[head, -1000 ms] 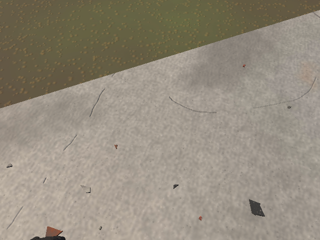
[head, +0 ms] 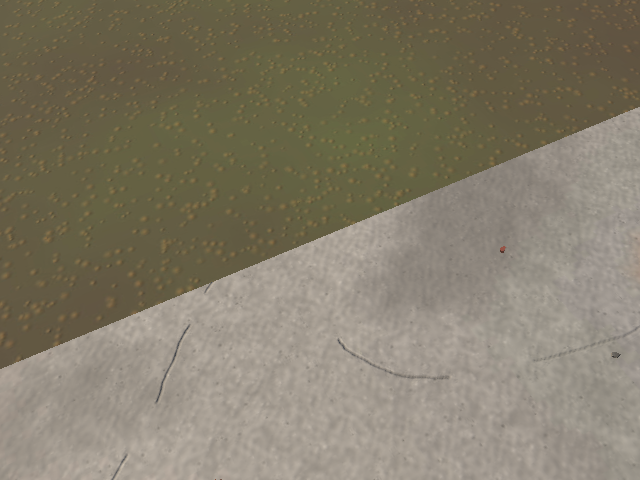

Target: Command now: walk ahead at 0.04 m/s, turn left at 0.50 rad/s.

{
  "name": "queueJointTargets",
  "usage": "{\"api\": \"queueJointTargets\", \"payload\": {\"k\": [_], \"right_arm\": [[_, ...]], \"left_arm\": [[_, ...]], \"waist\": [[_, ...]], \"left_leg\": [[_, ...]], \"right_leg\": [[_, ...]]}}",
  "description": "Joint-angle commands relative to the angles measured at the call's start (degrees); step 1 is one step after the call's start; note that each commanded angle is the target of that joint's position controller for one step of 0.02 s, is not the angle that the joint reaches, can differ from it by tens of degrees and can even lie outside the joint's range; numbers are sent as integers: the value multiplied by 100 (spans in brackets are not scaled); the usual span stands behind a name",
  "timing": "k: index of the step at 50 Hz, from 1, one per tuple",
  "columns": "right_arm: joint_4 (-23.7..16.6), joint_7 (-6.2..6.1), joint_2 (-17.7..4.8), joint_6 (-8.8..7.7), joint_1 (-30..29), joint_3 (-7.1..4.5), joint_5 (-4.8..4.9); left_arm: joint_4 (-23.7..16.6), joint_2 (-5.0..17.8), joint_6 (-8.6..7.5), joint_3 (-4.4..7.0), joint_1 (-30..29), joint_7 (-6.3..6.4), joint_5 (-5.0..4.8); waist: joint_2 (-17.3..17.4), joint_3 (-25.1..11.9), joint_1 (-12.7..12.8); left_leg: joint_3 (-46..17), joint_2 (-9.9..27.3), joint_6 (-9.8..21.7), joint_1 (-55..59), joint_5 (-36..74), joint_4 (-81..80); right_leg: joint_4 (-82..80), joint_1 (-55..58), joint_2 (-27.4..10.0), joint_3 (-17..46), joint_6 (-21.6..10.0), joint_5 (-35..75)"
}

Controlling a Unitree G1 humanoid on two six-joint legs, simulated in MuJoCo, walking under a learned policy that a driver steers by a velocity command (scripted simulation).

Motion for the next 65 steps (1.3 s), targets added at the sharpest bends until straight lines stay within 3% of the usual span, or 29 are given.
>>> {"api": "queueJointTargets", "payload": {"k": [1,5,9,11,12,13,14,15,16,18,25,32,36,37,38,39,40,41,43,47,52,56,57,58,59,60,61,63,65], "right_arm": [[-405,11,-286,74,140,-83,24],[-738,145,-164,71,-209,8,11],[-894,259,-333,130,-199,-51,1],[-828,298,-338,152,104,-96,-10],[-778,257,-475,151,298,-160,-32],[-834,159,-1044,133,468,-313,-28],[-984,156,-1511,56,448,-372,-200],[-991,197,-1185,-71,523,-290,-301],[-970,188,-1023,-158,265,-221,-270],[-1025,106,-737,-162,-256,-145,-53],[-1068,-50,-768,-70,-134,-132,-60],[-1161,20,-865,11,-254,-182,-43],[-1244,-15,-723,75,-462,-146,75],[-1256,-17,-468,67,-223,-75,23],[-1360,-14,-392,27,-34,-71,47],[-1255,-19,-892,-19,85,-230,-55],[-1136,-1,-1093,-3,188,-330,-19],[-1005,-13,-982,56,279,-339,-4],[-990,-5,-667,146,257,-267,6],[-1317,52,-394,122,-271,-147,47],[-1452,167,-322,129,-240,-72,-3],[-1387,245,-372,185,201,-145,11],[-1311,210,-492,183,441,-210,-6],[-1331,132,-997,157,677,-358,4],[-1521,99,-1564,69,611,-418,-120],[-1509,165,-1234,-83,744,-340,-279],[-1434,167,-1060,-179,506,-257,-263],[-1446,93,-776,-187,-46,-168,-58],[-1482,21,-718,-140,-172,-101,-77]], "left_arm": [[-267,857,-37,246,-102,36,-8],[-179,1071,45,341,-48,68,-36],[-67,1255,49,408,-28,-8,-156],[-5,1246,38,413,-121,-19,-274],[138,1086,18,378,169,-38,-271],[131,792,9,296,372,-71,-60],[-253,612,7,206,-89,-17,89],[-251,907,18,293,-403,26,4],[-213,991,46,335,-354,39,-107],[-28,1049,95,393,-139,128,-60],[-62,755,30,303,-173,60,-97],[-113,827,-98,312,-192,-85,-171],[27,890,-186,376,301,-151,-160],[-6,1223,-161,445,402,-116,-71],[-24,1640,-94,508,193,-108,75],[-143,1333,-114,443,90,-109,136],[-223,1035,-119,339,-168,-78,80],[-256,896,-103,299,-381,-51,8],[-250,822,-69,246,-387,3,-95],[-149,1000,43,305,62,66,-21],[-140,1326,111,423,-84,-50,-103],[-66,1351,83,436,-192,-109,-308],[49,1169,56,390,43,-124,-322],[70,878,38,308,277,-150,-144],[-302,611,30,178,-55,-119,109],[-354,906,33,270,-490,-55,-7],[-341,1022,58,312,-510,-39,-123],[-181,1110,93,373,-341,26,-76],[-116,1042,87,370,-171,-1,-59]], "waist": [[-1064,-456,44],[-1201,-718,218],[-1258,-710,204],[-1162,-681,-24],[-852,-710,-57],[493,-767,49],[1620,-757,-88],[827,-1007,-385],[653,-791,-178],[433,-585,56],[534,-706,24],[711,-621,-39],[583,-734,274],[-148,-933,154],[-1704,-599,-139],[-1480,-583,-19],[-1107,-498,-118],[-930,-380,-180],[-959,-243,-64],[-1179,-378,317],[-1280,-563,327],[-1189,-581,16],[-909,-636,-58],[318,-729,-17],[1690,-700,25],[977,-1046,-404],[756,-778,-215],[472,-498,26],[545,-614,150]], "left_leg": [[144,317,-251,-592,332,204],[400,483,-189,33,589,-992],[678,427,83,620,799,-1978],[855,278,371,1298,1576,-3057],[653,233,575,1933,2239,-3581],[-833,1272,998,2860,4068,-3908],[-2653,2577,2270,2948,5169,-3965],[-2496,2495,2546,2757,4719,-4077],[-1950,2148,2240,2514,4302,-4080],[-1497,1662,1737,2284,3636,-4065],[-1622,1329,1711,2192,3157,-4014],[-2464,1232,1709,1846,2875,-3863],[-2533,801,1251,1549,2699,-3364],[-2042,415,924,959,1405,-2581],[-812,-580,558,-225,-541,-1558],[-638,-246,265,-377,-954,-112],[-601,-80,158,-369,-580,469],[-509,-20,46,-399,-232,720],[-355,32,-129,-644,247,1014],[61,306,-282,-767,434,33],[548,477,-134,297,431,-1355],[848,311,291,1245,1406,-3029],[721,219,492,1907,2019,-3605],[-551,1028,859,2919,3789,-3904],[-2626,2485,2075,3128,5242,-3843],[-2649,2562,2549,2810,4755,-4012],[-2105,2225,2274,2577,4210,-4061],[-1577,1697,1733,2323,3531,-4063],[-1382,1472,1702,2065,3840,-4071]], "right_leg": [[-635,916,-1392,792,-1172,2673],[-593,1029,-1544,446,-1237,2627],[-393,1005,-1738,329,-1140,2353],[50,740,-1637,85,-813,1912],[539,334,-1421,-197,-442,1268],[1949,-827,-871,-801,153,-407],[3230,-2236,-6,-518,504,-2828],[4087,-2251,-84,239,474,-2852],[4233,-2250,-169,369,388,-2362],[3925,-2238,-245,437,416,-1553],[2670,-1703,64,469,605,-810],[1310,-786,294,555,489,-1023],[-551,470,128,504,224,302],[-691,1171,-837,1268,-130,760],[-857,1226,-1847,2564,-1024,1877],[-868,894,-2355,2849,-1577,2077],[-793,727,-2090,2303,-1461,1910],[-732,670,-1671,1741,-1185,1559],[-689,771,-1376,1170,-1059,1636],[-698,1439,-1438,773,-1245,1953],[-604,1178,-1627,325,-1231,2247],[-8,946,-1653,25,-857,1942],[482,550,-1465,-242,-514,1418],[1798,-574,-967,-792,46,-103],[3210,-2158,-96,-683,498,-2801],[4153,-2183,-67,190,482,-2925],[4361,-2218,-177,335,388,-2457],[4023,-2208,-286,403,372,-1570],[4104,-1814,-108,328,474,-1071]]}}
